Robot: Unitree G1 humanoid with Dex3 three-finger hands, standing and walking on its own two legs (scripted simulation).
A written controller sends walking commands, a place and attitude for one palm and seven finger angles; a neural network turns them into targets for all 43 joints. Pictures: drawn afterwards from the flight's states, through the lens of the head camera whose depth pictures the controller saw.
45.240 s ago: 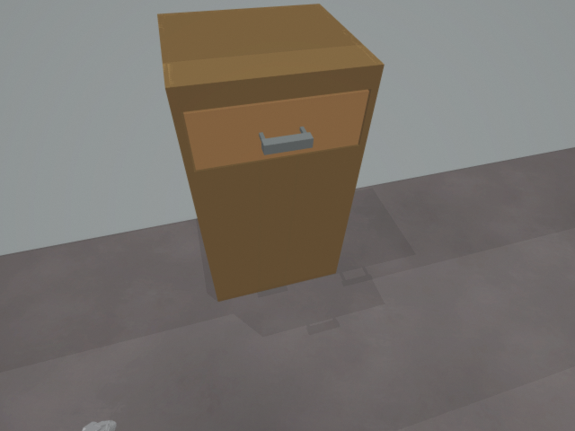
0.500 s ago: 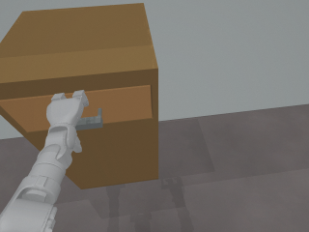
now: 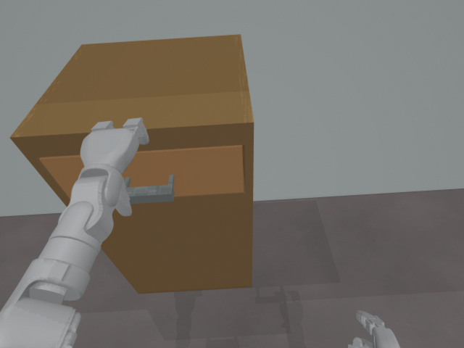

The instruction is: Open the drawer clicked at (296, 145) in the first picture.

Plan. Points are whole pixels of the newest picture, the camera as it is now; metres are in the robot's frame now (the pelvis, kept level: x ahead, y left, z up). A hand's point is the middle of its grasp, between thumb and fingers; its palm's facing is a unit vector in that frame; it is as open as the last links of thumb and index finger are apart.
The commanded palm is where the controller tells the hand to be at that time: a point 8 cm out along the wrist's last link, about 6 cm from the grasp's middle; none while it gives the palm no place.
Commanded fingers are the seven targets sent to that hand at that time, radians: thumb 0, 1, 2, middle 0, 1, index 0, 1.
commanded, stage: lift the hand off the handle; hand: left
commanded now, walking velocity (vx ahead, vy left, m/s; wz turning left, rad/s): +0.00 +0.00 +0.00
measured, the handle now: (148, 187) +0.46 +0.24 -0.02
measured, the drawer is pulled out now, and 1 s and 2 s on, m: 0.00 0.00 0.00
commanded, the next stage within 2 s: draw the hand back to the body in 0.22 s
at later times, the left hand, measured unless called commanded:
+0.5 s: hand (124, 173) +0.37 +0.22 +0.13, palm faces +0.07 -0.06 -1.00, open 13.8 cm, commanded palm +0.33 +0.24 +0.19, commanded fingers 0.00 -0.50 0.30 -0.30 -1.20 -0.30 -1.20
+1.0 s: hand (98, 214) +0.28 +0.22 +0.14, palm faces +0.18 -0.59 -0.79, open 13.8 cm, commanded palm +0.23 +0.26 +0.19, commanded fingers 0.00 -0.32 0.38 -0.29 -1.09 -0.29 -1.09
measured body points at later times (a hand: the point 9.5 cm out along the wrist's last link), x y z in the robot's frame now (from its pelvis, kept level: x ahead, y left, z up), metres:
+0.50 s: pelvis -0.01 -0.01 +0.00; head +0.00 -0.05 +0.45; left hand +0.36 +0.22 +0.18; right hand +0.15 -0.26 -0.12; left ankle -0.01 +0.10 -0.73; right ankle -0.03 -0.10 -0.73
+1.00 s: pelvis -0.02 -0.01 +0.01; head -0.02 -0.04 +0.46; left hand +0.26 +0.25 +0.18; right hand +0.22 -0.21 -0.07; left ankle -0.01 +0.10 -0.73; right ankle -0.03 -0.10 -0.73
